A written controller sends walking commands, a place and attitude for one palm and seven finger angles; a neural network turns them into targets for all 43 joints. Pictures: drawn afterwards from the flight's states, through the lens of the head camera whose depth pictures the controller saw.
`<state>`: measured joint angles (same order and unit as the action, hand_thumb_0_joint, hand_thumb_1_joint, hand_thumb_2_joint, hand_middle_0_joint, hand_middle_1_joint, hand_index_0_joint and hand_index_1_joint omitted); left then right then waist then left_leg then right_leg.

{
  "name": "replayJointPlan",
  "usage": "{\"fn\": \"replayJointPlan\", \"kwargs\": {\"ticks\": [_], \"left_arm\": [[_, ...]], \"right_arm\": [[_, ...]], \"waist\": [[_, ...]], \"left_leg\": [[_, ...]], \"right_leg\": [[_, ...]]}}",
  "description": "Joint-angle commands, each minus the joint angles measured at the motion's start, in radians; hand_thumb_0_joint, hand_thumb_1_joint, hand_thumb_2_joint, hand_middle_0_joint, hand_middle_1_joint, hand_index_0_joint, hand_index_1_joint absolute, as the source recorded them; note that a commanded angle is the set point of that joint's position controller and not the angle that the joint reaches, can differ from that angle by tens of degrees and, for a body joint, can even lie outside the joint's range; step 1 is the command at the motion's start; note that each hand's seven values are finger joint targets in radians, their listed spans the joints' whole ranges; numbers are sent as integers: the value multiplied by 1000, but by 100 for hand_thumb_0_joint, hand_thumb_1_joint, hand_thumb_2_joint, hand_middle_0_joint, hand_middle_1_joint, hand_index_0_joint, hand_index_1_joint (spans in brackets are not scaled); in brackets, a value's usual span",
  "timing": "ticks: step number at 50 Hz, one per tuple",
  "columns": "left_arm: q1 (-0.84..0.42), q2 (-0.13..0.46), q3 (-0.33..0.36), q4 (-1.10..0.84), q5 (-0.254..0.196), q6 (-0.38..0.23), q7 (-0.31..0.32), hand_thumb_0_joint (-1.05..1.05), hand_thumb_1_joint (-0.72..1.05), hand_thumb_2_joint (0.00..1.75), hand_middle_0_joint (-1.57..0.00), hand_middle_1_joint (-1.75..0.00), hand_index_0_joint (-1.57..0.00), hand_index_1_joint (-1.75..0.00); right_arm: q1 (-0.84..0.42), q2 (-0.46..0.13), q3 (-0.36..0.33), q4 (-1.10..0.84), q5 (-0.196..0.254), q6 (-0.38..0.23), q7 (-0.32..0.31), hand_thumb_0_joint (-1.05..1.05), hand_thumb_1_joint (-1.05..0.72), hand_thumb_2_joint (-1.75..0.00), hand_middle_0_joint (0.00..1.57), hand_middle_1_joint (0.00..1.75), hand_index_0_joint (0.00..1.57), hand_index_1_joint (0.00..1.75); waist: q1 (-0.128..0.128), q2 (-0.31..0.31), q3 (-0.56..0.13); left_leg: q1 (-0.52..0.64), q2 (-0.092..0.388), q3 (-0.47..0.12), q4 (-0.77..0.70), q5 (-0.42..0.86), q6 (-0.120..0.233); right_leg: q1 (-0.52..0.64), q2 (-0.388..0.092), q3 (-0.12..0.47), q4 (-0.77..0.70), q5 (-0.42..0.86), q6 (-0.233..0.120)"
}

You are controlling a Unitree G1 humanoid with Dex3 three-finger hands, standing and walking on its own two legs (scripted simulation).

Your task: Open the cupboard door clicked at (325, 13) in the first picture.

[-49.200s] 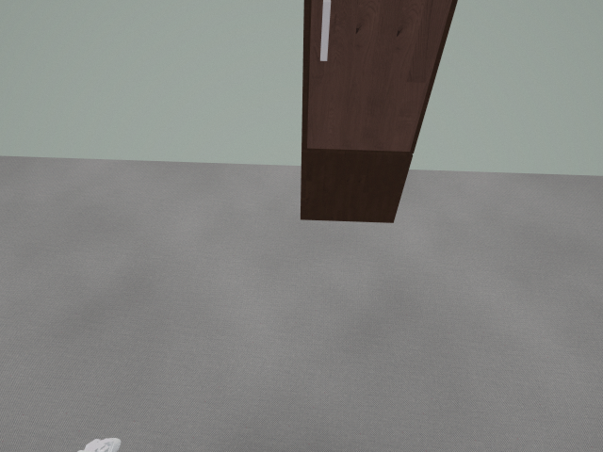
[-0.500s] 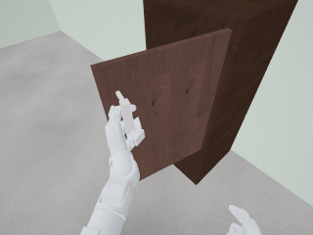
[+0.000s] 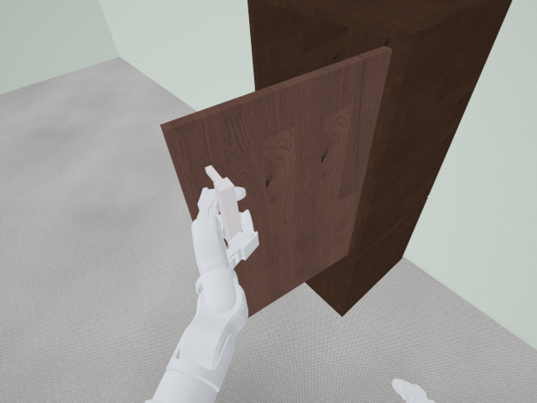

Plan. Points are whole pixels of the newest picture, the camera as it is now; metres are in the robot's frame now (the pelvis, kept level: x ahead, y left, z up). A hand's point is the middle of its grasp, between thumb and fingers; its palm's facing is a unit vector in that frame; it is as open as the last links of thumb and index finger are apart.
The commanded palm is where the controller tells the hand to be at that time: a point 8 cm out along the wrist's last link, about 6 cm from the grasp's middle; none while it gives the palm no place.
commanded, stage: open thumb and fingers to let go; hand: left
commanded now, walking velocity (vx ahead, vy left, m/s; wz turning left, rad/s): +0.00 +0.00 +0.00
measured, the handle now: (225, 214) +0.37 +0.09 +0.10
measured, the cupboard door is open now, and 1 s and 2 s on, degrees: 82 81 83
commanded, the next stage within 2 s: slide the hand sideways off the handle in 0.92 s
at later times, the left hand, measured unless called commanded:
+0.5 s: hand (245, 226) +0.34 +0.05 +0.11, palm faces +0.29 -0.96 -0.01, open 10.1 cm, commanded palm +0.30 +0.09 +0.10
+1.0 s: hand (246, 228) +0.34 +0.05 +0.11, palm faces +0.29 -0.96 -0.01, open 14.3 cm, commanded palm +0.30 +0.09 +0.10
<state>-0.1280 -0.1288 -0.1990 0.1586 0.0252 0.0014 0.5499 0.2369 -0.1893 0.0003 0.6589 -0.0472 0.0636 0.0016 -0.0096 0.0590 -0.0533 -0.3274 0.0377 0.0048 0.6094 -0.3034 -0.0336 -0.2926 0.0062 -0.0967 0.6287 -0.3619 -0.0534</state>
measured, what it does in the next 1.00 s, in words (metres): stands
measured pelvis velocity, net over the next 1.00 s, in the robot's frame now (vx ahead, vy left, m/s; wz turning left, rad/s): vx -0.01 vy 0.02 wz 0.00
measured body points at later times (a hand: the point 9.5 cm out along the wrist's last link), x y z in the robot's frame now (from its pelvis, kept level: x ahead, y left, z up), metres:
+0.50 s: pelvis -0.01 +0.02 +0.00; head -0.01 +0.00 +0.45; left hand +0.32 +0.10 +0.11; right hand +0.16 -0.19 -0.11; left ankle +0.01 +0.15 -0.73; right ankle -0.02 -0.08 -0.73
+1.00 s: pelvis -0.01 +0.02 +0.00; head -0.01 +0.01 +0.45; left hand +0.32 +0.10 +0.11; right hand +0.14 -0.20 -0.12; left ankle +0.01 +0.15 -0.73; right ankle -0.02 -0.08 -0.73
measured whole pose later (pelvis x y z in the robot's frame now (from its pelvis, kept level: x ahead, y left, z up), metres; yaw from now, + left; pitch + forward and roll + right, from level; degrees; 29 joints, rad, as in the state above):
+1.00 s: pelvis -0.01 +0.02 +0.00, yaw +0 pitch +2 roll +0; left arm -0.29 -0.16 -0.22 0.28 0.05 0.04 0.62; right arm 0.17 -0.18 0.00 0.68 -0.05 0.07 0.01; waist 0.01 0.04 -0.05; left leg -0.38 0.02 0.01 0.66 -0.31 -0.01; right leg -0.34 -0.01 -0.09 0.65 -0.35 -0.03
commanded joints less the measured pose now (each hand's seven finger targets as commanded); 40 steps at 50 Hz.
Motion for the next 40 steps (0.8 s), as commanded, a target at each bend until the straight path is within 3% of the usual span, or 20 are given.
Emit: {"fn": "replayJointPlan", "kwargs": {"ticks": [1,5,7,10,14,17,21,25,27,31,34,38,40], "left_arm": [[-418,-9,27,-223,32,-65,39,0,90,90,-40,-135,-40,-135],[-433,-25,26,-154,37,-64,50,0,90,90,-40,-135,-40,-135],[-456,-42,14,-131,41,-68,46,0,76,84,-39,-134,-39,-134],[-449,-54,8,-117,45,-75,42,0,55,75,-38,-131,-38,-131],[-444,-51,25,-90,33,-72,36,0,27,63,-35,-128,-35,-128],[-491,-74,0,-89,48,-68,45,0,6,54,-34,-126,-34,-126],[-477,-95,-17,-101,51,-66,54,0,-22,42,-32,-123,-32,-123],[-481,-96,-16,-82,45,-52,58,0,-50,30,-30,-120,-30,-120],[-508,-98,-17,-90,44,-48,64,0,-50,30,-30,-120,-30,-120],[-451,-112,-26,-107,49,-37,71,0,-50,30,-27,-100,-27,-100],[-478,-123,-36,-107,47,-29,77,0,-50,30,-24,-85,-24,-85],[-495,-133,-45,-104,54,-27,89,0,-50,30,-21,-65,-21,-65],[-492,-124,-39,-83,54,-22,93,0,-50,30,-19,-55,-19,-55]], "right_arm": [[-193,-74,-24,-148,3,-56,-23,0,-90,-90,20,30,20,30],[-192,-71,-25,-129,0,-57,-28,0,-90,-90,20,30,20,30],[-191,-68,-25,-124,2,-55,-29,0,-90,-90,20,30,20,30],[-176,-70,-28,-127,-1,-55,-24,0,-90,-90,20,30,20,30],[-177,-72,-26,-138,1,-47,-22,0,-90,-90,20,30,20,30],[-180,-69,-24,-138,3,-39,-19,0,-90,-90,20,30,20,30],[-174,-70,-27,-148,2,-36,-9,0,-90,-90,20,30,20,30],[-182,-69,-25,-146,4,-31,-10,0,-90,-90,20,30,20,30],[-183,-67,-21,-144,4,-28,-10,0,-90,-90,20,30,20,30],[-179,-64,-24,-151,4,-24,-4,0,-90,-90,20,30,20,30],[-185,-64,-23,-149,5,-24,-2,0,-90,-90,20,30,20,30],[-186,-65,-24,-144,3,-28,0,0,-90,-90,20,30,20,30],[-186,-66,-25,-140,3,-24,-2,0,-90,-90,20,30,20,30]], "waist": [[4,-179,-157],[9,-173,-165],[4,-144,-166],[9,-147,-207],[10,-172,-201],[3,-122,-197],[5,-132,-226],[6,-147,-199],[3,-146,-211],[16,-129,-231],[8,-144,-216],[7,-118,-219],[6,-143,-208]], "left_leg": [[79,-53,14,-15,152,50],[85,-56,13,-23,144,51],[93,-55,14,-25,153,51],[95,-53,11,-26,182,49],[88,-50,14,-32,188,49],[100,-43,12,-31,190,47],[105,-36,6,-28,215,45],[94,-32,3,-25,204,43],[94,-32,1,-26,201,43],[99,-27,3,-26,242,38],[93,-26,-1,-23,217,38],[96,-26,0,-21,202,38],[88,-26,-2,-21,197,38]], "right_leg": [[34,-51,108,-192,233,49],[25,-48,103,-197,195,45],[16,-45,95,-183,209,39],[28,-35,74,-149,260,35],[31,-32,68,-145,276,37],[6,-25,59,-133,254,28],[8,-16,44,-106,275,25],[-3,-12,42,-111,252,23],[-3,-11,41,-106,243,22],[15,-8,31,-88,284,16],[-2,-7,30,-94,249,18],[-18,-5,30,-92,221,15],[-14,-5,30,-100,215,15]]}}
